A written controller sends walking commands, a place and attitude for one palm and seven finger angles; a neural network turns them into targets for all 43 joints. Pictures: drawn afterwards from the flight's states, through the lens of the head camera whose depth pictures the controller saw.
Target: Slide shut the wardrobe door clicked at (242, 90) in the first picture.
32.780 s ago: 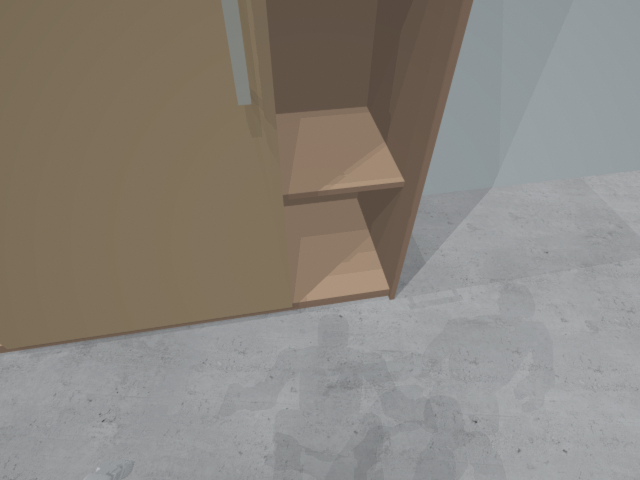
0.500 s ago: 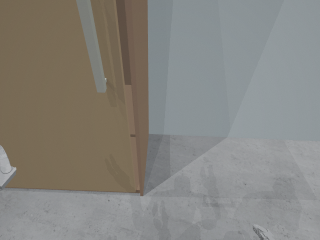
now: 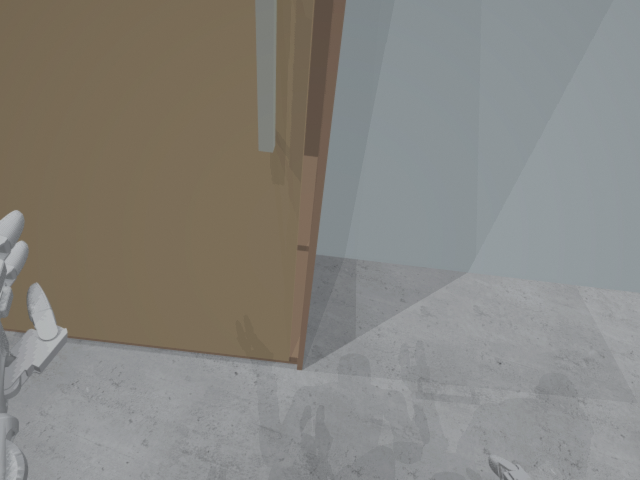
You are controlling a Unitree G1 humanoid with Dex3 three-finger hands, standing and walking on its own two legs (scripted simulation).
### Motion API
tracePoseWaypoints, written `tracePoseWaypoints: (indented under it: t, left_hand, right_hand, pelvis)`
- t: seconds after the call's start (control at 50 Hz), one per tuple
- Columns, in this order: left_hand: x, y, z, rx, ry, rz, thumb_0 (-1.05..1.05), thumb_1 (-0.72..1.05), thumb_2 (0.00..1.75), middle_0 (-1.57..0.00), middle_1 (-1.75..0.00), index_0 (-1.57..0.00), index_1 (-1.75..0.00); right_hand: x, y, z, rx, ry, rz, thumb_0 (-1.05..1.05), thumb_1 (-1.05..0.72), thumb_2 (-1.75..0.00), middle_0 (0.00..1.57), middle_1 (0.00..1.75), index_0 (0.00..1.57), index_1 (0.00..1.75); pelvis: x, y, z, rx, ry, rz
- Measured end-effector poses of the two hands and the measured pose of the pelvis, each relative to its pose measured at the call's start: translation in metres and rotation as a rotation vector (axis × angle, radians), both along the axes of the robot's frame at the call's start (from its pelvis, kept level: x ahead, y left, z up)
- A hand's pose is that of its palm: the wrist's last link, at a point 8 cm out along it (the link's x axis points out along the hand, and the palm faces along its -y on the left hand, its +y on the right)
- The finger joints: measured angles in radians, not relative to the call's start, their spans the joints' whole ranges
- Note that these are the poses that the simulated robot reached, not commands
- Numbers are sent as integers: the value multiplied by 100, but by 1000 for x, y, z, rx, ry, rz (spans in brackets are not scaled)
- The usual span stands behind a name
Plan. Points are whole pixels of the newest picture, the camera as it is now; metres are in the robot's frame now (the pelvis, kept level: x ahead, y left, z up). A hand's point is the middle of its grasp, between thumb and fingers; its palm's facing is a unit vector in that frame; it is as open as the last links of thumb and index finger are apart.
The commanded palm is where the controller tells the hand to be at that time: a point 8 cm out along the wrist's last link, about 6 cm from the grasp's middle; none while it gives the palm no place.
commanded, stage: stop stepping back and stand still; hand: left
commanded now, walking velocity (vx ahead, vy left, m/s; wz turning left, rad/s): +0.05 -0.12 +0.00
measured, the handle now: (268, 43) +0.63 +0.17 +0.28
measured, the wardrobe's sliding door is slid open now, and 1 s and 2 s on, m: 0.03 0.03 0.03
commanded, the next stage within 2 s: let the arm hang, fingers relaxed in 0.64 s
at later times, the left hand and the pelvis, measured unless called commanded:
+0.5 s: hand (120, 289) +0.24 +0.24 +0.16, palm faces +0.37 -0.83 -0.42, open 7.4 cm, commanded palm +0.18 +0.29 +0.19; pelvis +0.03 -0.01 +0.01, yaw -2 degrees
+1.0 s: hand out of the picture +0.11 +0.19 -0.14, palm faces -0.06 -0.97 -0.23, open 7.4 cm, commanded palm none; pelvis +0.00 +0.00 +0.00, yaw +0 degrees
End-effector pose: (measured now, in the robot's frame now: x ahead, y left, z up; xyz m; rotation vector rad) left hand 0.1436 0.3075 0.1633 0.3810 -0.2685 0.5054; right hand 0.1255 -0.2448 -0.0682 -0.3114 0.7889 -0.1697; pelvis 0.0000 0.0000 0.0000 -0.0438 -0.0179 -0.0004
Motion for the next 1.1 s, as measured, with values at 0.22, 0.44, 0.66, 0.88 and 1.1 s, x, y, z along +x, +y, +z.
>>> tracePoseWaypoints:
  t: [0.22,0.44,0.66,0.88,1.1]
  left_hand:
    - [29,-9,69,230,-130,-156,1,89,90,-21,-30,-21,-30]
    - [55,-13,12,100,162,-73,1,89,90,-21,-30,-21,-30]
    - [58,-36,52,230,46,-158,1,88,90,-21,-30,-21,-30]
    - [47,-15,-132,-64,796,-119,0,90,90,-20,-30,-20,-30]
    - [-105,-76,-303,-548,1475,-76,-1,98,90,-21,-30,-21,-30]
  right_hand:
    - [5,42,16,122,-66,-8,1,-90,-90,20,30,21,30]
    - [30,10,-5,120,-22,-43,1,-90,-90,20,30,21,31]
    - [57,-15,21,65,-124,-75,1,-91,-90,20,30,20,30]
    - [40,-18,-27,116,32,10,1,-91,-90,20,30,20,30]
    - [-95,-2,-42,54,506,-68,1,-91,-90,20,30,20,30]
  pelvis:
    - [3,7,17,-12,-7,-17]
    - [24,-3,11,23,20,-34]
    - [26,-10,15,33,24,-43]
    - [9,3,4,34,40,-8]
    - [-5,3,7,25,21,25]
